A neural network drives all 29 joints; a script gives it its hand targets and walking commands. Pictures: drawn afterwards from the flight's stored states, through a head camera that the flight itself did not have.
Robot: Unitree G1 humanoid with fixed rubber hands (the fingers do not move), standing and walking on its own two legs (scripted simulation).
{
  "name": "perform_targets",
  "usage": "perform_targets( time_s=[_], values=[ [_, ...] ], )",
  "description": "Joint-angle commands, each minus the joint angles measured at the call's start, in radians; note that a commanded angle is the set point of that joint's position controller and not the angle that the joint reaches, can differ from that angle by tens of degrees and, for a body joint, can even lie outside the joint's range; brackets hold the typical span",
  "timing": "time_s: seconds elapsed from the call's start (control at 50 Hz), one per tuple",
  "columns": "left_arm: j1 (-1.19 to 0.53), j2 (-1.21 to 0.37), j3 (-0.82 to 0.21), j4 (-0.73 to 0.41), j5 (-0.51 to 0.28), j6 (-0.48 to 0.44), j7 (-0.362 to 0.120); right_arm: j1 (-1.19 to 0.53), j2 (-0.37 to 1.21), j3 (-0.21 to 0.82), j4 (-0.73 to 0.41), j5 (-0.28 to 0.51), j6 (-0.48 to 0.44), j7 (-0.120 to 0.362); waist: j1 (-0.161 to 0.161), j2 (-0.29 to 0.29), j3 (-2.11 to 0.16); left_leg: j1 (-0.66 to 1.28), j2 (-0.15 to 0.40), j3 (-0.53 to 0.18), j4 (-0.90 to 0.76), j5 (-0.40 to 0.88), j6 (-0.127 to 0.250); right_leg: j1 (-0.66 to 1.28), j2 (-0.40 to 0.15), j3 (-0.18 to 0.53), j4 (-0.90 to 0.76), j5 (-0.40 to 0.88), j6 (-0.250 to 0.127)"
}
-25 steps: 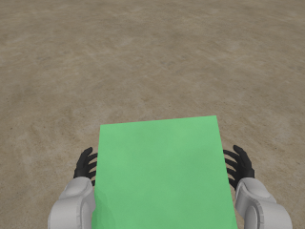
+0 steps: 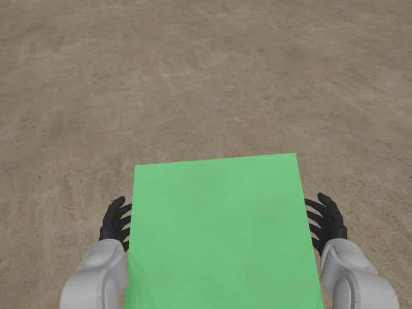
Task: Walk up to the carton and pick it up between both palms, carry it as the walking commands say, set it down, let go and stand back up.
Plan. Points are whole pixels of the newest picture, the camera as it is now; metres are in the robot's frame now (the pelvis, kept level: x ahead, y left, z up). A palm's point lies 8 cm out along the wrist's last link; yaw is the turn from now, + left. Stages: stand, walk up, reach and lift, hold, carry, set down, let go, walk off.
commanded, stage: carry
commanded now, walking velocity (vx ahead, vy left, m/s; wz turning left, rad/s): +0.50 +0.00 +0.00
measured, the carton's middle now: (222, 247) +0.25 +0.01 +0.00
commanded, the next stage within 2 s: none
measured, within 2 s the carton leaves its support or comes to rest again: neither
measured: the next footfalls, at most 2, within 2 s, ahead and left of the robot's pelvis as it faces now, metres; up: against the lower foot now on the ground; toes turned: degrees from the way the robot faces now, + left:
left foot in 0.10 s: +0.23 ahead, +0.11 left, +0.00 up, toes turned +9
right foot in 0.54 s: +0.50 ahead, -0.13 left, +0.00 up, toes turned -15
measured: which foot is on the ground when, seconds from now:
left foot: up 0.00-0.08, down 0.10-0.52, up 0.54-0.94, down 0.96-1.00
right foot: down 0.00-0.12, up 0.14-0.52, down 0.54-1.00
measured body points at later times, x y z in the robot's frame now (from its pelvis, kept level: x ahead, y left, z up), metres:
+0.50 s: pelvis +0.33 -0.01 -0.01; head +0.32 -0.01 +0.44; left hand +0.59 +0.14 +0.08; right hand +0.55 -0.21 +0.09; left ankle +0.19 +0.11 -0.75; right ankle +0.44 -0.13 -0.73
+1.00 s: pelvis +0.67 -0.03 -0.03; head +0.66 -0.03 +0.42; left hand +0.91 +0.14 +0.07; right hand +0.90 -0.22 +0.07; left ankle +0.77 +0.05 -0.75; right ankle +0.47 -0.12 -0.73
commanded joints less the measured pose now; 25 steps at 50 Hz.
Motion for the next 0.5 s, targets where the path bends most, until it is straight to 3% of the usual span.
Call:
perform_targets(
  time_s=[0.0,0.02,0.04,0.06,0.08,0.1,0.12,0.14,0.16,0.18,0.2,0.22,0.24,0.26,0.28,0.3,0.32,0.34,0.36,0.38,0.4,0.42,0.44,0.46,0.48],
  values=[
    [-0.525,-0.715,-0.779,-0.146,-0.361,0.016,-0.191,-0.434,0.755,0.718,-0.083,0.326,0.043,0.134,-0.025,-0.087,-0.126,0.082,-0.016,0.056,-0.059,0.042,0.008,0.093,-0.251,0.173,-0.131,0.167,-0.093],
    [-0.457,-0.681,-0.771,-0.089,-0.351,0.034,-0.194,-0.34,0.692,0.686,-0.053,0.29,0.055,0.128,-0.024,-0.123,-0.074,0.059,-0.024,0.078,-0.097,0.016,0.003,0.108,-0.23,0.164,-0.109,0.212,-0.083],
    [-0.438,-0.669,-0.757,-0.089,-0.343,0.037,-0.18,-0.366,0.68,0.691,-0.065,0.294,0.067,0.121,-0.034,-0.173,-0.146,0.184,-0.041,0.076,-0.156,-0.005,0.017,0.105,-0.214,0.122,-0.025,0.278,-0.06],
    [-0.426,-0.613,-0.771,-0.106,-0.341,0.048,-0.19,-0.285,0.648,0.688,-0.03,0.285,0.074,0.123,-0.052,-0.059,-0.165,0.346,-0.076,0.148,-0.208,0.061,0.026,0.041,-0.188,0.071,0.12,0.373,-0.02],
    [-0.487,-0.655,-0.771,-0.108,-0.348,0.047,-0.186,-0.39,0.683,0.693,-0.083,0.316,0.063,0.122,-0.079,-0.008,-0.255,0.553,0.015,0.016,-0.228,-0.003,0.07,-0.071,-0.13,0.013,0.342,0.403,0.021],
    [-0.497,-0.635,-0.758,-0.119,-0.331,0.054,-0.178,-0.348,0.651,0.683,-0.047,0.31,0.07,0.121,-0.088,0.201,-0.298,0.681,0.252,-0.423,-0.367,-0.174,0.145,-0.288,-0.018,0.014,0.671,0.158,0.059],
    [-0.488,-0.655,-0.761,-0.1,-0.336,0.058,-0.178,-0.323,0.689,0.691,-0.013,0.323,0.082,0.127,-0.082,0.282,-0.312,0.82,0.318,-0.608,-0.408,-0.074,0.229,-0.548,0.064,0.108,0.83,-0.19,0.046],
    [-0.472,-0.694,-0.776,-0.068,-0.352,0.069,-0.188,-0.321,0.705,0.685,-0.027,0.318,0.088,0.125,-0.077,0.253,-0.339,0.875,0.364,-0.603,-0.355,0.199,0.274,-0.664,0.024,0.195,0.966,-0.211,0.037],
    [-0.478,-0.715,-0.775,-0.077,-0.344,0.058,-0.187,-0.385,0.714,0.701,-0.076,0.333,0.07,0.129,-0.072,0.195,-0.356,0.806,0.346,-0.516,-0.346,0.256,0.234,-0.639,-0.022,0.248,0.978,-0.158,0.033],
    [-0.531,-0.743,-0.768,-0.072,-0.349,0.053,-0.187,-0.411,0.749,0.711,-0.058,0.347,0.071,0.141,-0.068,0.062,-0.295,0.719,0.329,-0.402,-0.383,0.247,0.19,-0.612,-0.058,0.245,0.925,-0.123,0.031],
    [-0.503,-0.751,-0.766,-0.071,-0.345,0.044,-0.189,-0.379,0.784,0.723,-0.044,0.363,0.069,0.151,-0.065,0.082,-0.24,0.622,0.32,-0.387,-0.409,0.212,0.17,-0.582,-0.077,0.251,0.837,-0.083,0.03],
    [-0.502,-0.762,-0.754,-0.063,-0.337,0.035,-0.185,-0.423,0.779,0.732,-0.071,0.377,0.059,0.157,-0.068,0.087,-0.232,0.618,0.302,-0.303,-0.427,0.175,0.144,-0.563,-0.091,0.233,0.749,-0.05,0.034],
    [-0.447,-0.781,-0.736,-0.016,-0.292,0.032,-0.175,-0.424,0.767,0.744,-0.078,0.382,0.052,0.166,-0.067,0.129,-0.151,0.606,0.267,-0.267,-0.467,0.211,0.126,-0.573,-0.055,0.191,0.719,-0.009,0.033],
    [-0.465,-0.792,-0.718,-0.015,-0.291,0.027,-0.177,-0.441,0.799,0.76,-0.054,0.39,0.055,0.168,-0.073,0.064,-0.194,0.603,0.28,-0.265,-0.483,0.138,0.149,-0.538,-0.062,0.182,0.646,0.021,0.031],
    [-0.471,-0.831,-0.728,0.027,-0.288,0.024,-0.178,-0.43,0.795,0.751,-0.044,0.373,0.054,0.171,-0.064,0.096,-0.164,0.548,0.239,-0.177,-0.516,0.083,0.123,-0.496,-0.053,0.149,0.606,0.076,0.046],
    [-0.494,-0.799,-0.739,-0.038,-0.285,0.015,-0.173,-0.409,0.785,0.753,-0.02,0.385,0.053,0.185,-0.065,0.163,-0.108,0.533,0.234,-0.137,-0.532,0.053,0.118,-0.503,-0.056,0.134,0.534,0.092,0.035],
    [-0.378,-0.761,-0.707,0.054,-0.244,0.032,-0.161,-0.459,0.727,0.752,-0.054,0.39,0.054,0.177,-0.072,0.148,-0.093,0.571,0.226,-0.162,-0.542,0.12,0.102,-0.53,-0.032,0.109,0.512,0.12,0.042],
    [-0.457,-0.764,-0.748,-0.041,-0.272,0.02,-0.162,-0.409,0.743,0.745,-0.036,0.381,0.055,0.185,-0.074,0.154,-0.084,0.592,0.215,-0.126,-0.53,0.148,0.099,-0.533,-0.043,0.107,0.443,0.156,0.034],
    [-0.449,-0.777,-0.74,-0.03,-0.268,0.024,-0.158,-0.456,0.749,0.763,-0.074,0.401,0.059,0.188,-0.066,0.156,-0.1,0.597,0.178,-0.038,-0.505,0.199,0.09,-0.492,-0.035,0.084,0.371,0.15,0.029],
    [-0.472,-0.781,-0.73,-0.04,-0.269,0.025,-0.163,-0.493,0.776,0.784,-0.098,0.416,0.064,0.189,-0.061,0.105,-0.102,0.579,0.184,-0.014,-0.486,0.256,0.088,-0.424,-0.042,0.107,0.339,0.144,0.019],
    [-0.522,-0.763,-0.751,-0.1,-0.282,0.025,-0.164,-0.5,0.744,0.772,-0.113,0.408,0.063,0.188,-0.064,0.201,-0.099,0.541,0.183,-0.008,-0.493,0.178,0.087,-0.407,-0.035,0.084,0.329,0.169,0.022],
    [-0.475,-0.721,-0.747,-0.078,-0.278,0.04,-0.163,-0.423,0.706,0.733,-0.064,0.378,0.077,0.18,-0.067,0.215,-0.137,0.532,0.18,0.013,-0.478,0.111,0.078,-0.325,-0.033,0.066,0.277,0.156,0.021],
    [-0.466,-0.727,-0.738,-0.062,-0.285,0.044,-0.163,-0.481,0.692,0.75,-0.138,0.384,0.073,0.173,-0.072,0.145,-0.101,0.555,0.17,0.03,-0.441,0.227,0.085,-0.344,0.012,-0.011,0.254,0.142,0.028],
    [-0.454,-0.728,-0.729,-0.043,-0.292,0.047,-0.161,-0.45,0.691,0.741,-0.102,0.37,0.082,0.164,-0.066,0.115,-0.111,0.516,0.188,0.007,-0.383,0.305,0.081,-0.271,0.026,-0.025,0.255,0.152,0.022],
    [-0.507,-0.738,-0.745,-0.053,-0.306,0.047,-0.169,-0.495,0.7,0.753,-0.113,0.367,0.082,0.159,-0.053,0.13,-0.117,0.468,0.148,0.082,-0.245,0.374,0.043,-0.14,0.027,-0.016,0.17,0.12,0.01]
  ],
)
